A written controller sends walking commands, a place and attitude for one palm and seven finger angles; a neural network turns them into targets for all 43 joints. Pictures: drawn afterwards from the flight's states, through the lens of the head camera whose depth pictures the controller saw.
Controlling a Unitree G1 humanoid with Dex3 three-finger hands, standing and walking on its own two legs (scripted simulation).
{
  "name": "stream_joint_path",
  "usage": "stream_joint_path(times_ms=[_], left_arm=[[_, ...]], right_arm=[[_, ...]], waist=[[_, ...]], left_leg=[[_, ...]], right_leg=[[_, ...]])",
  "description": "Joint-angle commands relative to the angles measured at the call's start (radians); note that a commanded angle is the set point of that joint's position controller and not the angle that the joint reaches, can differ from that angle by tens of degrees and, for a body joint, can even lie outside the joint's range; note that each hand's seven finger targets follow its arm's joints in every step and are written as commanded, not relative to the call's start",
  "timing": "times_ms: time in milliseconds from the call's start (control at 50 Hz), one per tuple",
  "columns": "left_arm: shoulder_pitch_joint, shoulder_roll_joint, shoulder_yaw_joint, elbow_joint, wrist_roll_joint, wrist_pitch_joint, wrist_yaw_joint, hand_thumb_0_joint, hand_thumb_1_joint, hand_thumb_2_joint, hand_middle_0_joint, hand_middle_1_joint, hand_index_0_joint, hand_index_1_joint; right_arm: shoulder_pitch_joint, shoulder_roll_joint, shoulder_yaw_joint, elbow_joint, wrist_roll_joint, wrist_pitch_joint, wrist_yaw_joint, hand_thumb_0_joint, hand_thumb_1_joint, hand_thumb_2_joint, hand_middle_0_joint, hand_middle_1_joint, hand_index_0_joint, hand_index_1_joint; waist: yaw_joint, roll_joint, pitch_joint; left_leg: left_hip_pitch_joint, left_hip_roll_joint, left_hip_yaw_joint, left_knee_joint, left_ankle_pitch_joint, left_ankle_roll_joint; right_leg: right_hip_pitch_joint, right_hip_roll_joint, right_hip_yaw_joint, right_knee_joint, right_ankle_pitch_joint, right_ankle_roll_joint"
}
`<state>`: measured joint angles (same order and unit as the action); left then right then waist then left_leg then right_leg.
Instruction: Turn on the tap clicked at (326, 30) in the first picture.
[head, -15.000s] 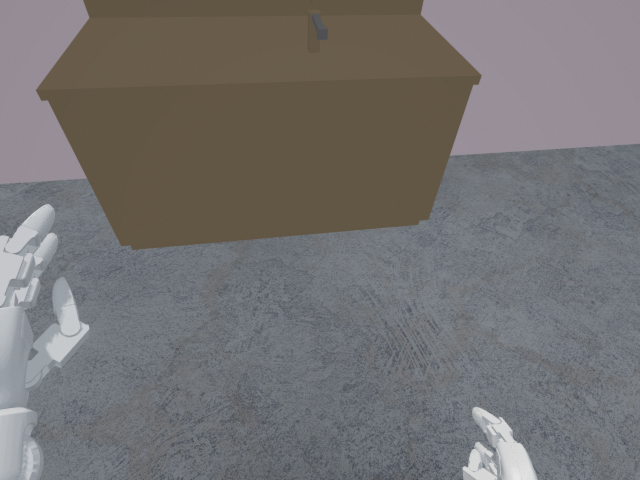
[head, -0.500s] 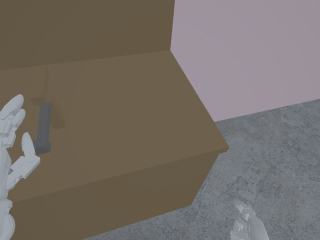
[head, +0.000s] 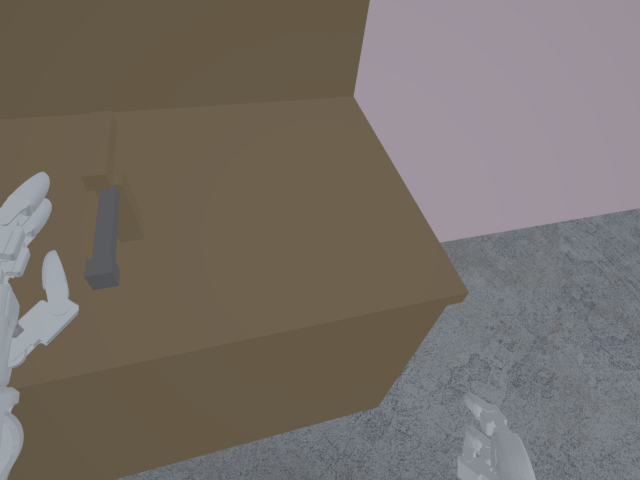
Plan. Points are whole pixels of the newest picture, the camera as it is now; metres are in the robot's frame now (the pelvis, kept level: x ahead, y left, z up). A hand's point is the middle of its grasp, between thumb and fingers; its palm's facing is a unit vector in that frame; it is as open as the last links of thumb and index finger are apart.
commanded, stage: come to a stop and stand still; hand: left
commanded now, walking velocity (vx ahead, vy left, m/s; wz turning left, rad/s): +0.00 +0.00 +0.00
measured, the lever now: (102, 273) +0.30 +0.30 +0.08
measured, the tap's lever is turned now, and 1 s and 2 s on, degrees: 0 0 0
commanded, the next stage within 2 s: look again from close up in 0.50 s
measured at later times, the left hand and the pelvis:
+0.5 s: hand (84, 294) +0.23 +0.25 +0.16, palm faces +0.38 -0.85 -0.36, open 7.4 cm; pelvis +0.01 +0.00 +0.00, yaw +0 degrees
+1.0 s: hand (89, 295) +0.23 +0.25 +0.16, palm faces +0.38 -0.85 -0.36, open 7.4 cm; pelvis +0.01 +0.00 +0.00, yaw +0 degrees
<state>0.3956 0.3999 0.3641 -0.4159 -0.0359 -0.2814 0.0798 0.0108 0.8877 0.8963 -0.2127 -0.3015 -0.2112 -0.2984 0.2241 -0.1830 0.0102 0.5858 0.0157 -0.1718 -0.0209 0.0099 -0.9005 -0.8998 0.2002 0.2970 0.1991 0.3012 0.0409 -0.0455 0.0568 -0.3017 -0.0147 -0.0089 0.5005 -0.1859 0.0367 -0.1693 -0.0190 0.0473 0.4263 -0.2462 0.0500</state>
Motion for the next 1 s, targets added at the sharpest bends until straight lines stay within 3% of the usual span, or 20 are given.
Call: stream_joint_path(times_ms=[0, 100, 180, 200, 280, 300, 340, 440, 480, 500, 580, 600, 680, 700, 780, 800, 880, 900, 960, 980], left_arm=[[-0.152, 0.113, 0.071, -0.228, -0.001, -0.066, 0.027, 0.000, 0.900, 0.900, -0.200, -0.300, -0.200, -0.300], [-0.113, 0.090, 0.050, -0.201, 0.010, -0.044, 0.033, 0.000, 0.900, 0.900, -0.200, -0.300, -0.200, -0.300], [-0.091, 0.148, 0.115, -0.214, 0.007, -0.031, 0.039, 0.000, 0.900, 0.900, -0.200, -0.300, -0.200, -0.300], [-0.087, 0.115, 0.089, -0.210, 0.002, -0.031, 0.033, 0.000, 0.900, 0.900, -0.200, -0.300, -0.200, -0.300], [-0.060, 0.161, 0.136, -0.267, -0.004, -0.023, 0.035, 0.000, 0.900, 0.900, -0.200, -0.300, -0.200, -0.300], [-0.048, 0.128, 0.105, -0.256, -0.010, -0.020, 0.030, 0.000, 0.900, 0.900, -0.200, -0.300, -0.200, -0.300], [-0.046, 0.128, 0.103, -0.265, -0.011, -0.017, 0.030, 0.000, 0.900, 0.900, -0.200, -0.300, -0.200, -0.300], [-0.047, 0.113, 0.084, -0.244, -0.009, -0.001, 0.033, 0.000, 0.900, 0.900, -0.200, -0.300, -0.200, -0.300], [-0.064, 0.136, 0.102, -0.260, -0.003, 0.004, 0.041, 0.000, 0.900, 0.900, -0.200, -0.300, -0.200, -0.300], [-0.058, 0.107, 0.073, -0.243, -0.005, 0.005, 0.038, 0.000, 0.900, 0.900, -0.200, -0.300, -0.200, -0.300], [-0.046, 0.145, 0.112, -0.253, -0.003, 0.013, 0.047, 0.000, 0.900, 0.900, -0.200, -0.300, -0.200, -0.300], [-0.042, 0.112, 0.082, -0.242, -0.007, 0.012, 0.042, 0.000, 0.900, 0.900, -0.200, -0.300, -0.200, -0.300], [-0.030, 0.151, 0.121, -0.245, -0.006, 0.015, 0.048, 0.000, 0.900, 0.900, -0.200, -0.300, -0.200, -0.300], [-0.031, 0.109, 0.080, -0.238, -0.009, 0.015, 0.041, 0.000, 0.900, 0.900, -0.200, -0.300, -0.200, -0.300], [-0.032, 0.148, 0.114, -0.264, -0.005, 0.017, 0.048, 0.000, 0.900, 0.900, -0.200, -0.300, -0.200, -0.300], [-0.035, 0.114, 0.080, -0.264, -0.009, 0.015, 0.042, 0.000, 0.900, 0.900, -0.200, -0.300, -0.200, -0.300], [-0.030, 0.139, 0.106, -0.252, -0.008, 0.022, 0.048, 0.000, 0.900, 0.900, -0.200, -0.300, -0.200, -0.300], [-0.029, 0.108, 0.075, -0.236, -0.010, 0.022, 0.043, 0.000, 0.900, 0.900, -0.200, -0.300, -0.200, -0.300], [-0.040, 0.124, 0.089, -0.250, -0.008, 0.020, 0.044, 0.000, 0.900, 0.900, -0.200, -0.300, -0.200, -0.300], [-0.939, 0.949, 0.308, -0.621, 0.022, -0.123, 0.072, 0.000, 0.900, 0.900, -0.200, -0.300, -0.200, -0.300]], right_arm=[[-0.109, -0.142, -0.047, -0.142, -0.001, -0.073, -0.007, 0.000, -0.900, -0.900, 0.200, 0.300, 0.200, 0.300], [-0.109, -0.142, -0.047, -0.127, -0.005, -0.066, 0.000, 0.000, -0.900, -0.900, 0.200, 0.300, 0.200, 0.300], [-0.128, -0.138, -0.045, -0.133, -0.003, -0.045, -0.005, 0.000, -0.900, -0.900, 0.200, 0.300, 0.200, 0.300], [-0.120, -0.135, -0.045, -0.137, -0.005, -0.038, -0.004, 0.000, -0.900, -0.900, 0.200, 0.300, 0.200, 0.300], [-0.137, -0.132, -0.044, -0.150, 0.000, -0.028, -0.011, 0.000, -0.900, -0.900, 0.200, 0.300, 0.200, 0.300], [-0.128, -0.134, -0.043, -0.153, -0.004, -0.022, -0.011, 0.000, -0.900, -0.900, 0.200, 0.300, 0.200, 0.300], [-0.122, -0.135, -0.046, -0.156, -0.001, -0.020, -0.010, 0.000, -0.900, -0.900, 0.200, 0.300, 0.200, 0.300], [-0.119, -0.141, -0.050, -0.155, 0.001, -0.009, -0.013, 0.000, -0.900, -0.900, 0.200, 0.300, 0.200, 0.300], [-0.137, -0.138, -0.048, -0.153, 0.005, -0.006, -0.018, 0.000, -0.900, -0.900, 0.200, 0.300, 0.200, 0.300], [-0.126, -0.141, -0.048, -0.152, -0.001, -0.002, -0.017, 0.000, -0.900, -0.900, 0.200, 0.300, 0.200, 0.300], [-0.140, -0.136, -0.049, -0.157, 0.005, 0.002, -0.021, 0.000, -0.900, -0.900, 0.200, 0.300, 0.200, 0.300], [-0.128, -0.140, -0.048, -0.155, -0.001, 0.007, -0.019, 0.000, -0.900, -0.900, 0.200, 0.300, 0.200, 0.300], [-0.140, -0.137, -0.050, -0.158, 0.007, 0.009, -0.021, 0.000, -0.900, -0.900, 0.200, 0.300, 0.200, 0.300], [-0.129, -0.138, -0.048, -0.157, 0.001, 0.014, -0.019, 0.000, -0.900, -0.900, 0.200, 0.300, 0.200, 0.300], [-0.141, -0.137, -0.050, -0.159, 0.008, 0.013, -0.021, 0.000, -0.900, -0.900, 0.200, 0.300, 0.200, 0.300], [-0.126, -0.141, -0.050, -0.157, 0.002, 0.016, -0.019, 0.000, -0.900, -0.900, 0.200, 0.300, 0.200, 0.300], [-0.136, -0.137, -0.050, -0.158, 0.009, 0.017, -0.022, 0.000, -0.900, -0.900, 0.200, 0.300, 0.200, 0.300], [-0.125, -0.140, -0.048, -0.156, 0.003, 0.021, -0.021, 0.000, -0.900, -0.900, 0.200, 0.300, 0.200, 0.300], [-0.122, -0.139, -0.054, -0.162, 0.007, 0.019, -0.021, 0.000, -0.900, -0.900, 0.200, 0.300, 0.200, 0.300], [0.041, -0.195, 0.154, -0.299, 0.073, 0.048, -0.113, 0.000, -0.900, -0.900, 0.200, 0.300, 0.200, 0.300]], waist=[[-0.016, 0.146, -0.136], [-0.016, 0.120, -0.148], [-0.012, 0.114, -0.152], [-0.016, 0.102, -0.154], [-0.012, 0.111, -0.190], [-0.015, 0.122, -0.187], [-0.015, 0.117, -0.189], [-0.018, 0.108, -0.176], [-0.018, 0.126, -0.169], [-0.020, 0.126, -0.162], [-0.015, 0.104, -0.165], [-0.019, 0.101, -0.163], [-0.015, 0.110, -0.159], [-0.020, 0.106, -0.157], [-0.017, 0.125, -0.163], [-0.021, 0.126, -0.170], [-0.019, 0.114, -0.153], [-0.022, 0.112, -0.143], [-0.020, 0.116, -0.154], [-0.081, 0.292, -0.091]], left_leg=[[0.073, 0.071, -0.075, -0.168, -0.158, -0.005], [0.101, 0.063, -0.064, -0.151, -0.041, -0.016], [0.112, 0.058, -0.052, -0.139, 0.017, -0.022], [0.104, 0.055, -0.049, -0.135, 0.026, -0.020], [0.149, 0.059, -0.041, -0.120, 0.117, -0.019], [0.143, 0.058, -0.040, -0.121, 0.124, -0.017], [0.149, 0.060, -0.041, -0.116, 0.140, -0.017], [0.150, 0.061, -0.037, -0.120, 0.111, -0.018], [0.158, 0.062, -0.037, -0.126, 0.098, -0.019], [0.140, 0.059, -0.040, -0.132, 0.083, -0.016], [0.151, 0.062, -0.038, -0.125, 0.081, -0.015], [0.133, 0.058, -0.039, -0.128, 0.081, -0.014], [0.142, 0.063, -0.042, -0.132, 0.073, -0.014], [0.130, 0.060, -0.042, -0.133, 0.061, -0.012], [0.142, 0.065, -0.043, -0.131, 0.081, -0.013], [0.134, 0.062, -0.046, -0.134, 0.082, -0.012], [0.138, 0.067, -0.046, -0.139, 0.054, -0.014], [0.117, 0.062, -0.050, -0.147, 0.034, -0.013], [0.128, 0.070, -0.055, -0.147, 0.031, -0.011], [-0.036, 0.035, -0.070, -0.167, -0.128, 0.020]], right_leg=[[-0.005, 0.005, -0.017, -0.078, 0.023, -0.060], [0.003, 0.007, -0.021, -0.094, 0.084, -0.059], [0.013, 0.004, -0.022, -0.102, 0.119, -0.057], [0.023, 0.005, -0.029, -0.103, 0.125, -0.057], [0.038, 0.004, -0.033, -0.091, 0.187, -0.054], [0.040, 0.003, -0.036, -0.092, 0.191, -0.053], [0.045, 0.001, -0.032, -0.091, 0.202, -0.053], [0.035, 0.000, -0.030, -0.101, 0.192, -0.052], [0.025, 0.000, -0.030, -0.103, 0.184, -0.051], [0.029, 0.002, -0.035, -0.105, 0.174, -0.050], [0.030, -0.003, -0.028, -0.108, 0.182, -0.051], [0.040, -0.001, -0.034, -0.110, 0.180, -0.051], [0.034, -0.004, -0.033, -0.110, 0.171, -0.051], [0.037, -0.002, -0.035, -0.113, 0.165, -0.051], [0.038, -0.006, -0.033, -0.106, 0.177, -0.052], [0.048, -0.001, -0.040, -0.101, 0.176, -0.052], [0.031, -0.004, -0.034, -0.108, 0.157, -0.051], [0.036, 0.000, -0.040, -0.111, 0.144, -0.050], [0.043, -0.005, -0.032, -0.104, 0.145, -0.053], [0.135, 0.076, -0.047, -0.032, -0.020, 0.024]])
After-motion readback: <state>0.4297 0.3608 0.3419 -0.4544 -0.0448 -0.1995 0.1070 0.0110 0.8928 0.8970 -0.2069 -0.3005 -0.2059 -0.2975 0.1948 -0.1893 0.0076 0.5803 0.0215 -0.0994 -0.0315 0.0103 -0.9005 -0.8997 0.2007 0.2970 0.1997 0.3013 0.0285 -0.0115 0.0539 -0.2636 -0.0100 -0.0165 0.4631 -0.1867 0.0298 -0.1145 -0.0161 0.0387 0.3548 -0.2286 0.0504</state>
